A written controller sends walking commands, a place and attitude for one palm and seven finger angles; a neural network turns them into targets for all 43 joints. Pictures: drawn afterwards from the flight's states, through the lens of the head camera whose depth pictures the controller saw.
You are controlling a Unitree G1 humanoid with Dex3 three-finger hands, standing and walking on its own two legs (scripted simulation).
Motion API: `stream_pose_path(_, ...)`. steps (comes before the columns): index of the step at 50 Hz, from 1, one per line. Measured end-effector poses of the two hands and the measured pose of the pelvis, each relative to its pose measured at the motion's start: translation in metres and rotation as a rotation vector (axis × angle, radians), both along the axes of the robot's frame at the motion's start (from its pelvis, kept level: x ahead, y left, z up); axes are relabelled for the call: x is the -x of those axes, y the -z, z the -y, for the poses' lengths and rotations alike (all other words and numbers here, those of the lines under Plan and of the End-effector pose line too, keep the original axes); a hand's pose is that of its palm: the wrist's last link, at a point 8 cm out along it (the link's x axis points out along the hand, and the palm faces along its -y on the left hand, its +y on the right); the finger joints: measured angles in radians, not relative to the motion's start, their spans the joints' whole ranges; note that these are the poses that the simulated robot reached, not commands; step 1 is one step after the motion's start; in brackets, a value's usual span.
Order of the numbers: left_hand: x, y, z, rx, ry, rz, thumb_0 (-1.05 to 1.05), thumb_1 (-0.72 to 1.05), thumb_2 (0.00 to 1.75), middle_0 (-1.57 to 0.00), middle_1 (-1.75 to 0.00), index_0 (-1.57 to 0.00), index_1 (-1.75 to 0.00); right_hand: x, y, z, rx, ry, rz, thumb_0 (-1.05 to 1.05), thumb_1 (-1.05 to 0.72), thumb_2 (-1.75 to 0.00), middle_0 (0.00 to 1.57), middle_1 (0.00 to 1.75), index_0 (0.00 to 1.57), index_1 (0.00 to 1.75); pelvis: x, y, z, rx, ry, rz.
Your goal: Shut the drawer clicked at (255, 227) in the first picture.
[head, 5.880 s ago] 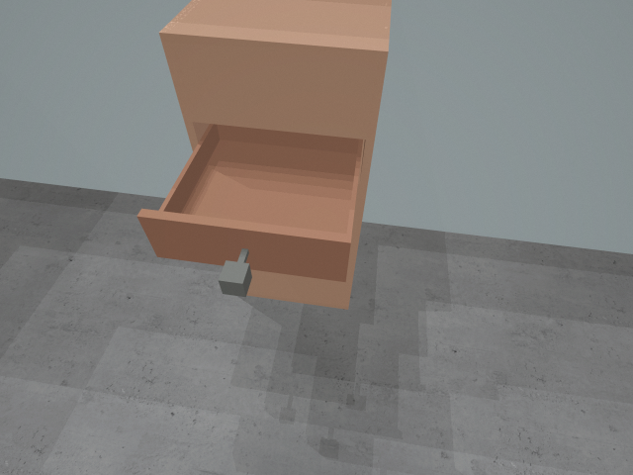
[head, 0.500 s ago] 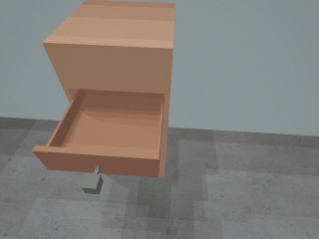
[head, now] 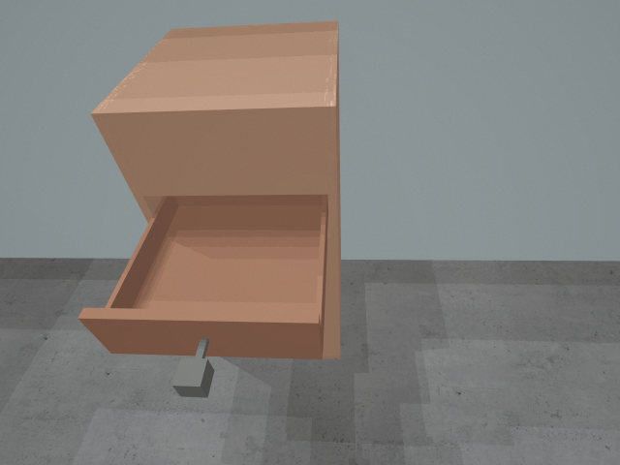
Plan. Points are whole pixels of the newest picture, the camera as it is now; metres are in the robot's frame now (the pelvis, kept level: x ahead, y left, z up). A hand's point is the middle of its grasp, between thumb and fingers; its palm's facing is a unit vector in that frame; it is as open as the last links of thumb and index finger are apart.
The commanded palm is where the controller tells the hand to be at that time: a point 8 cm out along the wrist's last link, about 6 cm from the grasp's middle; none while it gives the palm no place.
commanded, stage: look again from close up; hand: left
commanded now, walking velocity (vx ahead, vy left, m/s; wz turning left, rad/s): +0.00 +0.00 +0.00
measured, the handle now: (198, 364) +0.29 +0.21 -0.09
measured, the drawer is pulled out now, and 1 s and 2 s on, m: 0.30 0.27 0.27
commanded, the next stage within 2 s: raise the hand and make a fist in 0.06 s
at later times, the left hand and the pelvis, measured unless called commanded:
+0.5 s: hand out of the picture +0.14 +0.17 -0.03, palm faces +0.16 -0.99 +0.01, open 6.5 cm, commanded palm +0.09 +0.22 -0.05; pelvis -0.01 -0.01 -0.04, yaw +3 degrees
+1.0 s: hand out of the picture +0.14 +0.17 -0.03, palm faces -0.02 -1.00 -0.02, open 3.8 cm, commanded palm +0.09 +0.23 -0.02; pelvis -0.03 +0.01 -0.08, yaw +4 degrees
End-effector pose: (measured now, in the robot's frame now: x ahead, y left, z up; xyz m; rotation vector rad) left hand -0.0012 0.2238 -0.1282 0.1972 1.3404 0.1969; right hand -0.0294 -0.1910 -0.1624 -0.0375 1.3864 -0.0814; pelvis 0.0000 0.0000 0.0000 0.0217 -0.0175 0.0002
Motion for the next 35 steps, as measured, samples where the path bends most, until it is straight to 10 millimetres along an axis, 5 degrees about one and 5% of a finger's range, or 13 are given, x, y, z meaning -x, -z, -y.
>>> stream_pose_path(10,-0.010,0.000,0.004,0.010,-0.050,0.016,0.01,0.94,0.90,-0.20,-0.30,-0.20,-0.30,-0.005,-0.006,0.022,0.052,0.000,-0.026,0.00,-0.91,-0.90,0.19,0.30,0.19,0.30,-0.005,0.001,0.006,0.004,-0.005,-0.002)
stream_pose_path(13,-0.065,-0.039,-0.006,-0.032,-0.068,0.384,0.03,0.95,0.90,-0.22,-0.32,-0.22,-0.31,-0.038,-0.019,0.042,0.131,-0.009,0.184,0.00,-0.91,-0.90,0.20,0.30,0.20,0.30,-0.003,0.002,0.007,0.002,-0.010,-0.013)
stream_pose_path(17,-0.136,-0.098,-0.005,-0.032,-0.029,0.783,0.02,0.94,0.90,-0.25,-0.36,-0.25,-0.35,-0.106,-0.039,0.068,0.203,-0.040,0.490,0.01,-0.91,-0.90,0.20,0.30,0.20,0.30,0.003,0.006,0.006,0.005,-0.044,-0.046)
stream_pose_path(22,-0.127,-0.099,-0.007,0.067,-0.016,1.011,0.01,0.92,0.90,-0.32,-0.44,-0.27,-0.42,-0.189,-0.085,0.085,0.260,-0.110,0.828,0.01,-0.91,-0.90,0.19,0.30,0.19,0.30,0.011,0.024,0.011,-0.003,-0.037,-0.137)
stream_pose_path(26,-0.104,-0.101,0.010,0.139,0.044,1.192,0.01,0.91,0.90,-0.39,-0.51,-0.36,-0.50,-0.241,-0.108,0.076,0.273,-0.242,1.012,0.01,-0.91,-0.90,0.19,0.30,0.19,0.30,0.015,0.044,0.012,0.012,-0.060,-0.184)
stream_pose_path(31,-0.094,-0.090,0.015,0.132,0.181,1.337,0.01,0.90,0.90,-0.49,-0.62,-0.48,-0.61,-0.277,-0.090,0.044,0.213,-0.347,1.095,0.00,-0.91,-0.90,0.19,0.30,0.19,0.30,0.024,0.077,0.013,0.032,-0.085,-0.243)
stream_pose_path(35,-0.107,-0.082,0.009,0.164,0.228,1.326,0.01,0.89,0.90,-0.57,-0.70,-0.57,-0.70,-0.273,-0.057,0.012,0.115,-0.338,1.045,0.00,-0.91,-0.90,0.19,0.30,0.19,0.30,0.029,0.092,0.013,0.047,-0.090,-0.260)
